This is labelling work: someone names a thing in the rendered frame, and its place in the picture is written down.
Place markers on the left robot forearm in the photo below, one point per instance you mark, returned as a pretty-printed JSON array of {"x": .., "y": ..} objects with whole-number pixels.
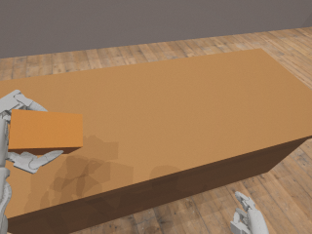
[{"x": 5, "y": 197}]

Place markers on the table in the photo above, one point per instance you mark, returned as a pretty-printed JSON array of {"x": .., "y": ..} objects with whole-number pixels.
[{"x": 156, "y": 132}]

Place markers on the right robot hand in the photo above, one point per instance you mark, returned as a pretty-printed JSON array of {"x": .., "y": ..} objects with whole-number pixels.
[{"x": 253, "y": 221}]

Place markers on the sponge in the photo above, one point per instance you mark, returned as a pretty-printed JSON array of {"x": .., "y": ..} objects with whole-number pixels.
[{"x": 40, "y": 132}]

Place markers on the left robot hand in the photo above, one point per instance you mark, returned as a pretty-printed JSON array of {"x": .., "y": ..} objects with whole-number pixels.
[{"x": 25, "y": 161}]

